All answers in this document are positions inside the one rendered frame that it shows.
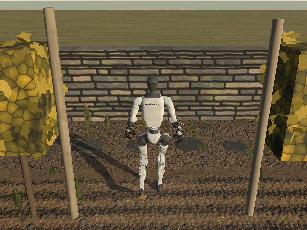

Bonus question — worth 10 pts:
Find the robot torso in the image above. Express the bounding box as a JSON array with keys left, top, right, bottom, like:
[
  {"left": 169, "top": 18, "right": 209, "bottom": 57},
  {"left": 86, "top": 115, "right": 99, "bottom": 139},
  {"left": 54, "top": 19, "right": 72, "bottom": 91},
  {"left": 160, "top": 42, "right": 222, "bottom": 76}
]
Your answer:
[{"left": 142, "top": 96, "right": 164, "bottom": 144}]

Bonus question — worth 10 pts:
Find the left robot upper arm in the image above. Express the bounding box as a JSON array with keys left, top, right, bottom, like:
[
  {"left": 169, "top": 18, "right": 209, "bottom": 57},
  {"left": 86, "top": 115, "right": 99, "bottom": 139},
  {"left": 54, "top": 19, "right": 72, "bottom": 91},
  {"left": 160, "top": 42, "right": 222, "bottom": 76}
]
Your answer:
[{"left": 129, "top": 96, "right": 143, "bottom": 123}]

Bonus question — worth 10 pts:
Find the robot left forearm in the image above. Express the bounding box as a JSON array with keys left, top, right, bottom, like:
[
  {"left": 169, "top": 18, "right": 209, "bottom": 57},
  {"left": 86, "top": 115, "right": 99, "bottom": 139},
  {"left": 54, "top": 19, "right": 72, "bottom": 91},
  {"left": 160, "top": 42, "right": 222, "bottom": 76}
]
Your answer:
[{"left": 125, "top": 116, "right": 134, "bottom": 132}]

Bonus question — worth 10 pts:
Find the robot right forearm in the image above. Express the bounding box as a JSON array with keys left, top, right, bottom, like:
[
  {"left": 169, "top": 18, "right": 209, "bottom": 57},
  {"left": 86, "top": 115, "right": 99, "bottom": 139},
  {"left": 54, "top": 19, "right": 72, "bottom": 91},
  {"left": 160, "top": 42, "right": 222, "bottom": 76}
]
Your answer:
[{"left": 172, "top": 115, "right": 182, "bottom": 135}]

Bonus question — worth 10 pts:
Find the robot left thigh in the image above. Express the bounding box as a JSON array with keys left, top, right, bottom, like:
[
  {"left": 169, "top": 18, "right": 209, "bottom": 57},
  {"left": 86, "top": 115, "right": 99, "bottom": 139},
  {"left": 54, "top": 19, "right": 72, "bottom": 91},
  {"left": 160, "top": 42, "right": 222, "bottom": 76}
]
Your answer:
[{"left": 138, "top": 134, "right": 148, "bottom": 166}]

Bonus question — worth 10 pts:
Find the left robot hand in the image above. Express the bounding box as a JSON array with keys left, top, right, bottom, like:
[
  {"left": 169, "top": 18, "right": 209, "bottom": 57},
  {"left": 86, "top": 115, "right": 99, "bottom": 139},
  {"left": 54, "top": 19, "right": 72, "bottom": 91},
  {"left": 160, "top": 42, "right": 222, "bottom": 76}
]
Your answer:
[{"left": 124, "top": 130, "right": 136, "bottom": 139}]

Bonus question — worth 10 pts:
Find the right robot hand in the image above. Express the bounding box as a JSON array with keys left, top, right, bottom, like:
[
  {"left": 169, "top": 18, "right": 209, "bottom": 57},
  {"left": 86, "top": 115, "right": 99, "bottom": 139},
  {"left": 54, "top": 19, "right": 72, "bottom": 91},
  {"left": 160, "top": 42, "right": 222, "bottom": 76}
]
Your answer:
[{"left": 173, "top": 133, "right": 184, "bottom": 144}]

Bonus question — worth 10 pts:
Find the right robot upper arm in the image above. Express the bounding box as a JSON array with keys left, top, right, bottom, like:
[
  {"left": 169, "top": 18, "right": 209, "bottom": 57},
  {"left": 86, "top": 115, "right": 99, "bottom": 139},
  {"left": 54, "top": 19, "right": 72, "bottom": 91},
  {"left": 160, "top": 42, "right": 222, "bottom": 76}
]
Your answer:
[{"left": 163, "top": 96, "right": 177, "bottom": 123}]

